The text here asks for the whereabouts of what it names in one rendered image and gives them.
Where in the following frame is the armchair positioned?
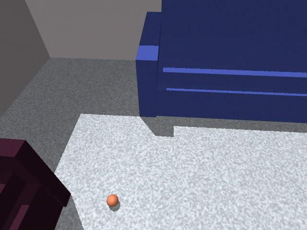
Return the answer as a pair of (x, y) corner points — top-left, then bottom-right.
(0, 138), (71, 230)

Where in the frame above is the ball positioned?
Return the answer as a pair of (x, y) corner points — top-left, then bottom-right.
(106, 195), (118, 207)

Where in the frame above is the sofa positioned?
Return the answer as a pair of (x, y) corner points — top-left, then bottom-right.
(136, 0), (307, 123)

